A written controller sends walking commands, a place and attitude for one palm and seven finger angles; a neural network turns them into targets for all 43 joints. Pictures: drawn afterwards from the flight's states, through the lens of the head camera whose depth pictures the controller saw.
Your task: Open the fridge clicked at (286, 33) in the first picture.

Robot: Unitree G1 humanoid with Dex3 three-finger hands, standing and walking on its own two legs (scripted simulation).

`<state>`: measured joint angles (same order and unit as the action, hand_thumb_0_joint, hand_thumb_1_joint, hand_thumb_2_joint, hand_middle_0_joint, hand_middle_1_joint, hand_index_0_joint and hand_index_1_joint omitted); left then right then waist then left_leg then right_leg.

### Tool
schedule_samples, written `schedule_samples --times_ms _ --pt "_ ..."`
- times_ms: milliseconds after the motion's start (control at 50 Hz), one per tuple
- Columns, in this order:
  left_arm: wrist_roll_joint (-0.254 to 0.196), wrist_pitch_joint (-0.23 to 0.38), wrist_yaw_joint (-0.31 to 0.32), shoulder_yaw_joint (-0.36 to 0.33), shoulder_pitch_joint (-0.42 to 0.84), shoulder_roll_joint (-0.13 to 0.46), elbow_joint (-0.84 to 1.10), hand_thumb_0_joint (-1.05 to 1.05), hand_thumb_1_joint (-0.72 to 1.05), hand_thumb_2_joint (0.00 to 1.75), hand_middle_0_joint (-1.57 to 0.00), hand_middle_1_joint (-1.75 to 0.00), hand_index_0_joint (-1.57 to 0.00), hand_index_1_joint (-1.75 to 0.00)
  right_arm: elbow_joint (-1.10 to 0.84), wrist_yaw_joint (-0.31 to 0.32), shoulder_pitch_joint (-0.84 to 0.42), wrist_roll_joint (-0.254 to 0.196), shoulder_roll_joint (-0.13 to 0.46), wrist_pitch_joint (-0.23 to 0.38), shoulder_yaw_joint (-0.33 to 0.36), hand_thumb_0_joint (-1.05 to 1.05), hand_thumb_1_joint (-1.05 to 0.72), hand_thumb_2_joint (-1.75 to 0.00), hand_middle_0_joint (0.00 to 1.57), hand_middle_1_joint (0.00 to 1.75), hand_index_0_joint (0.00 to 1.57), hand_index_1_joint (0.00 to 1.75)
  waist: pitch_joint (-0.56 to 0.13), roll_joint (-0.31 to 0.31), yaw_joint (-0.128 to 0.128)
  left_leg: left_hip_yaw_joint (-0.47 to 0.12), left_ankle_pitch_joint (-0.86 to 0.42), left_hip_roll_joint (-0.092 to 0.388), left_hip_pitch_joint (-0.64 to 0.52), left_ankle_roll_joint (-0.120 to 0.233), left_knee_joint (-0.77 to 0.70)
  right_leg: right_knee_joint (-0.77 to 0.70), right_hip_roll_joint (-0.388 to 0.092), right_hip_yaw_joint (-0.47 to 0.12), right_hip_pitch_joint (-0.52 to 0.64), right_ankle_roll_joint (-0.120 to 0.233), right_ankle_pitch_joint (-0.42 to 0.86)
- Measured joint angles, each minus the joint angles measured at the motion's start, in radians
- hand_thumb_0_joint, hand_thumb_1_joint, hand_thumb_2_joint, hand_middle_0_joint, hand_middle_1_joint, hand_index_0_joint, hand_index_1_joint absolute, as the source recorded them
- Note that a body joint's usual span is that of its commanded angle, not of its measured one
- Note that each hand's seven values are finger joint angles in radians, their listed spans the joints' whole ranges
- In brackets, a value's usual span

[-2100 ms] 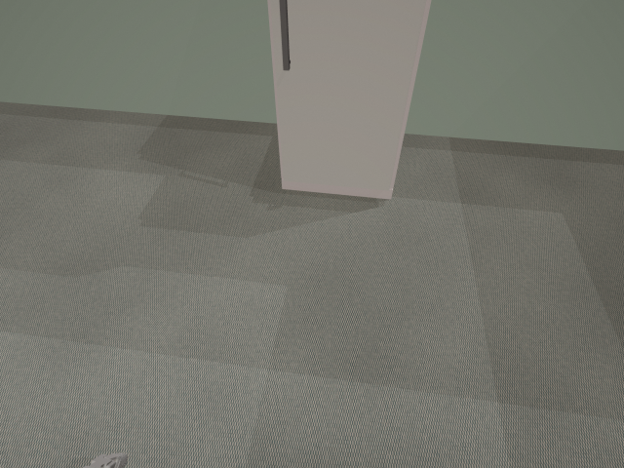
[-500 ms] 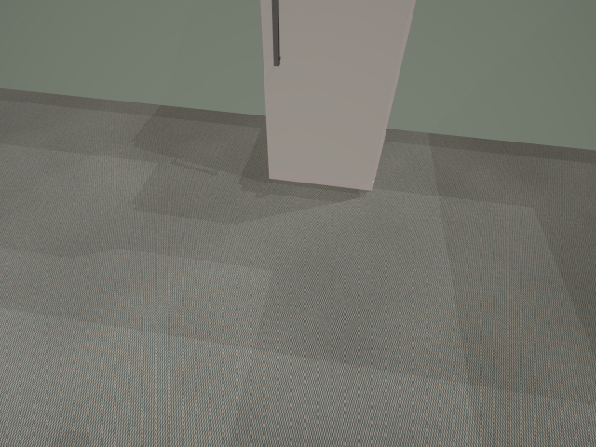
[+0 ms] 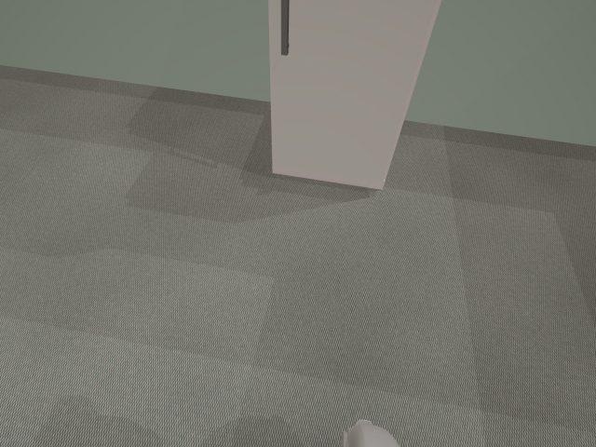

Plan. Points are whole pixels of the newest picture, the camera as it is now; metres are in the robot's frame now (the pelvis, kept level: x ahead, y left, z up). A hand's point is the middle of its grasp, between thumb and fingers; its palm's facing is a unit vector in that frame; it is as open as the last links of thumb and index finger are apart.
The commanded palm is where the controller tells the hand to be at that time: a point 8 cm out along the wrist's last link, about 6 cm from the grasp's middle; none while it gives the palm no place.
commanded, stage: walk to a spot facing it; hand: left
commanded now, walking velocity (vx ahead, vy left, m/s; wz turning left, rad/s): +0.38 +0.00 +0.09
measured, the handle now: out of the picture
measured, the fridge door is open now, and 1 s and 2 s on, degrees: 0 0 0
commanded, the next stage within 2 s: turn to face it in 0.90 s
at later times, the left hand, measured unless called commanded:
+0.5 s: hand (202, 429) +0.18 +0.15 -0.18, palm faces +0.18 -0.97 -0.18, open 7.2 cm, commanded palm none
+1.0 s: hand (192, 273) +0.46 +0.22 -0.17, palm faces +0.15 -0.97 -0.17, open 7.3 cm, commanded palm none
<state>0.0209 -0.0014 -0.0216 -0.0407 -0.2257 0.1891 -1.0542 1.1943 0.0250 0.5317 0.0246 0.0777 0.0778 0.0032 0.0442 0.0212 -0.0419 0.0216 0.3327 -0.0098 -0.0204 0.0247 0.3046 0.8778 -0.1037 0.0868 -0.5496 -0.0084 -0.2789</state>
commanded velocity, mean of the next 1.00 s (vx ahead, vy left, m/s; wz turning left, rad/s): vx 0.34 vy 0.00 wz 0.05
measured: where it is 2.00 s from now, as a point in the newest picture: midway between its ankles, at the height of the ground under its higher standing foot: (288, 339)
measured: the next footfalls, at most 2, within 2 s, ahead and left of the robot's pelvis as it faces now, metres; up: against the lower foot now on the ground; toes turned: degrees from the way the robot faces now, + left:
right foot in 0.14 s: +0.22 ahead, -0.15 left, +0.00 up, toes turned -7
left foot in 0.58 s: +0.37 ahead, +0.11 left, +0.00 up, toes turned +18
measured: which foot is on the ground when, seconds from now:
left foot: down 0.00-0.14, up 0.16-0.56, down 0.58-1.00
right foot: up 0.00-0.12, down 0.14-0.60, up 0.62-1.00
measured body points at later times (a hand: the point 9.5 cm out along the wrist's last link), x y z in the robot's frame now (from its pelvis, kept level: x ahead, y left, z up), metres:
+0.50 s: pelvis +0.21 -0.03 +0.00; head +0.21 -0.01 +0.45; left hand +0.17 +0.20 -0.17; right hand +0.34 -0.26 -0.13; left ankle +0.30 +0.10 -0.71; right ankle +0.18 -0.14 -0.74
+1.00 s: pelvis +0.42 +0.03 +0.00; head +0.43 +0.04 +0.45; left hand +0.45 +0.27 -0.16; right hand +0.39 -0.20 -0.15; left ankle +0.33 +0.09 -0.74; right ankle +0.56 -0.10 -0.68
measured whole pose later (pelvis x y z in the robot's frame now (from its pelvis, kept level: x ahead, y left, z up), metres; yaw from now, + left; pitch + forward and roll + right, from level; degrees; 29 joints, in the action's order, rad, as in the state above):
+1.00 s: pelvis +0.42 +0.03 +0.00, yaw +7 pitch -2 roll +1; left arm 0.03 -0.01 -0.02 -0.06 -0.19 0.19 -1.06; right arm 1.14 0.02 0.41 0.02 0.13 0.08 0.03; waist 0.05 0.04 -0.01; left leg 0.20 0.29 -0.02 -0.03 0.05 0.28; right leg 0.86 -0.13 0.09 -0.58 -0.02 -0.14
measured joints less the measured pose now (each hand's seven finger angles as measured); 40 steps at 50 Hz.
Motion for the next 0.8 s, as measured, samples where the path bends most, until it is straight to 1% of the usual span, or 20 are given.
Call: schedule_samples --times_ms 80,120,140,160,200,220,240,280,340,400,500,540,580,600,620,640,680,700,740,800 --pt "-0.004 0.010 -0.004 -0.009 0.078 0.003 0.033 0.01 0.93 0.90 -0.20 -0.30 -0.20 -0.30 0.022 0.000 0.018 0.004 0.006 -0.005 0.010 0.00 -0.90 -0.90 0.20 0.30 0.20 0.30 0.024 -0.019 -0.021 -0.004 0.054 0.014 -0.064 -0.023 -0.005 -0.177 0.010 0.020 0.019 0.018 0.045" --pt "-0.003 0.028 -0.005 -0.010 0.106 0.004 0.054 0.01 0.92 0.90 -0.19 -0.30 -0.20 -0.30 0.028 -0.001 0.025 0.002 0.013 -0.008 0.015 0.00 -0.90 -0.90 0.20 0.30 0.20 0.30 0.030 -0.031 -0.023 -0.011 0.116 0.031 -0.070 -0.036 0.064 -0.256 0.032 0.037 0.074 0.035 0.063" --pt "0.001 0.046 -0.004 -0.010 0.116 0.006 0.066 0.01 0.92 0.90 -0.19 -0.30 -0.20 -0.30 0.030 -0.004 0.029 -0.001 0.013 -0.011 0.017 0.00 -0.90 -0.90 0.20 0.30 0.20 0.30 0.031 -0.029 -0.022 -0.012 0.159 0.036 -0.039 -0.034 0.170 -0.285 0.032 0.044 0.102 0.050 0.112" --pt "0.003 0.064 0.001 -0.012 0.126 0.004 0.074 0.01 0.92 0.90 -0.19 -0.30 -0.20 -0.30 0.030 -0.008 0.019 -0.006 0.017 -0.018 0.019 0.00 -0.90 -0.90 0.20 0.30 0.20 0.30 0.036 -0.031 -0.018 -0.017 0.186 0.041 0.029 -0.022 0.349 -0.249 0.029 0.055 0.100 0.058 0.133" --pt "-0.002 0.081 0.008 -0.010 0.129 -0.007 0.080 0.00 0.92 0.90 -0.19 -0.30 -0.20 -0.30 0.022 -0.014 -0.023 -0.010 0.035 -0.034 0.028 0.00 -0.90 -0.90 0.20 0.30 0.20 0.30 0.039 -0.042 -0.011 -0.031 0.162 0.048 0.183 0.005 0.708 -0.202 0.033 0.080 0.125 0.060 0.069" --pt "-0.003 0.082 0.013 -0.007 0.121 -0.013 0.078 0.00 0.91 0.90 -0.19 -0.30 -0.20 -0.30 0.013 -0.017 -0.050 -0.008 0.046 -0.041 0.035 0.00 -0.90 -0.90 0.20 0.30 0.20 0.30 0.033 -0.046 -0.007 -0.024 0.127 0.055 0.255 0.014 0.828 -0.211 0.037 0.088 0.149 0.059 0.043" --pt "-0.002 0.081 0.018 -0.005 0.108 -0.020 0.072 0.00 0.91 0.90 -0.20 -0.30 -0.20 -0.30 -0.001 -0.018 -0.081 -0.005 0.059 -0.046 0.041 0.00 -0.91 -0.90 0.20 0.30 0.20 0.30 0.025 -0.048 -0.004 -0.013 0.086 0.065 0.320 0.017 0.902 -0.232 0.042 0.095 0.176 0.057 0.031" --pt "0.002 0.077 0.027 0.000 0.073 -0.034 0.051 0.00 0.91 0.90 -0.20 -0.30 -0.20 -0.30 -0.039 -0.020 -0.143 0.003 0.083 -0.053 0.051 0.01 -0.91 -0.90 0.20 0.30 0.20 0.30 0.004 -0.048 -0.003 0.008 0.020 0.090 0.430 0.010 0.944 -0.290 0.051 0.107 0.229 0.049 0.037" --pt "0.000 0.077 0.045 -0.018 0.017 -0.026 0.029 -0.02 0.95 0.90 -0.20 -0.30 -0.20 -0.30 -0.102 -0.025 -0.223 0.007 0.105 -0.056 0.064 0.00 -0.91 -0.90 0.20 0.30 0.19 0.30 -0.030 -0.046 0.003 0.026 -0.049 0.121 0.540 -0.012 0.866 -0.375 0.065 0.126 0.301 0.049 0.040" --pt "0.005 0.073 0.039 -0.012 -0.038 -0.009 0.003 -0.02 0.95 0.90 -0.20 -0.30 -0.20 -0.30 -0.151 -0.036 -0.291 0.008 0.115 -0.058 0.069 0.00 -0.91 -0.90 0.19 0.30 0.19 0.30 -0.051 -0.039 0.017 0.047 -0.106 0.141 0.583 -0.028 0.724 -0.442 0.075 0.140 0.366 0.043 0.036" --pt "0.008 0.070 0.029 0.000 -0.119 0.002 -0.033 -0.01 0.93 0.90 -0.20 -0.30 -0.20 -0.30 -0.195 -0.057 -0.371 0.006 0.117 -0.052 0.064 0.00 -0.91 -0.90 0.19 0.30 0.19 0.30 -0.045 -0.022 0.060 0.076 -0.133 0.137 0.542 -0.026 0.467 -0.488 0.076 0.163 0.464 0.015 -0.009" --pt "0.008 0.067 0.027 0.002 -0.149 0.004 -0.045 -0.01 0.92 0.90 -0.20 -0.30 -0.20 -0.30 -0.204 -0.061 -0.391 0.005 0.115 -0.049 0.058 0.00 -0.91 -0.90 0.19 0.30 0.19 0.30 -0.034 -0.014 0.079 0.091 -0.115 0.124 0.501 -0.016 0.394 -0.481 0.067 0.172 0.500 -0.004 -0.044" --pt "0.006 0.061 0.026 0.002 -0.185 0.004 -0.058 -0.01 0.92 0.90 -0.20 -0.30 -0.20 -0.30 -0.214 -0.063 -0.404 0.006 0.113 -0.038 0.050 0.00 -0.91 -0.90 0.19 0.30 0.19 0.30 -0.023 -0.002 0.091 0.114 -0.110 0.101 0.437 -0.002 0.309 -0.430 0.045 0.176 0.518 -0.027 -0.099" --pt "0.003 0.055 0.024 0.001 -0.198 0.003 -0.067 0.00 0.92 0.90 -0.20 -0.30 -0.20 -0.30 -0.218 -0.060 -0.410 0.010 0.109 -0.027 0.047 0.00 -0.91 -0.90 0.19 0.30 0.19 0.30 -0.014 0.009 0.090 0.125 -0.138 0.086 0.419 0.024 0.299 -0.353 0.021 0.171 0.500 -0.027 -0.136" --pt "-0.001 0.044 0.021 0.002 -0.201 0.002 -0.075 0.00 0.91 0.90 -0.20 -0.30 -0.20 -0.30 -0.223 -0.056 -0.414 0.011 0.104 -0.016 0.044 0.00 -0.91 -0.90 0.19 0.30 0.19 0.30 -0.003 0.018 0.090 0.133 -0.125 0.075 0.415 0.043 0.325 -0.215 0.004 0.139 0.454 -0.020 -0.177" --pt "-0.002 0.033 0.019 0.004 -0.199 0.001 -0.082 0.00 0.91 0.90 -0.20 -0.30 -0.20 -0.30 -0.224 -0.050 -0.412 0.010 0.098 -0.008 0.040 0.00 -0.91 -0.90 0.19 0.30 0.19 0.30 0.006 0.021 0.088 0.137 -0.101 0.066 0.405 0.054 0.339 -0.057 0.004 0.094 0.393 -0.012 -0.203" --pt "-0.002 0.021 0.014 0.002 -0.184 0.000 -0.089 0.00 0.91 0.90 -0.20 -0.30 -0.20 -0.30 -0.217 -0.037 -0.394 0.005 0.084 -0.001 0.033 0.00 -0.91 -0.90 0.20 0.30 0.19 0.30 0.014 0.025 0.084 0.143 -0.074 0.049 0.360 0.061 0.311 0.187 0.007 0.034 0.272 0.000 -0.168" --pt "0.000 0.019 0.011 -0.001 -0.171 0.000 -0.087 0.00 0.91 0.90 -0.20 -0.30 -0.20 -0.30 -0.208 -0.032 -0.379 0.003 0.076 0.001 0.030 0.00 -0.91 -0.90 0.20 0.30 0.20 0.30 0.016 0.027 0.082 0.145 -0.080 0.040 0.331 0.054 0.277 0.250 0.002 0.018 0.221 0.001 -0.130" --pt "0.004 0.020 0.008 -0.005 -0.146 -0.003 -0.076 0.00 0.91 0.90 -0.19 -0.30 -0.20 -0.30 -0.188 -0.014 -0.345 -0.009 0.066 0.009 0.041 -0.01 -0.92 -0.90 0.20 0.30 0.20 0.30 0.014 0.029 0.081 0.150 -0.093 0.020 0.273 0.056 0.202 0.292 -0.014 -0.004 0.135 -0.004 -0.058" --pt "0.009 0.017 0.009 -0.010 -0.109 -0.011 -0.051 0.00 0.91 0.90 -0.19 -0.30 -0.20 -0.30 -0.156 -0.004 -0.293 -0.010 0.082 0.012 0.049 -0.02 -0.96 -0.90 0.20 0.30 0.20 0.30 0.001 0.025 0.073 0.155 -0.106 0.000 0.194 0.063 0.105 0.267 -0.034 -0.021 0.041 -0.017 0.012"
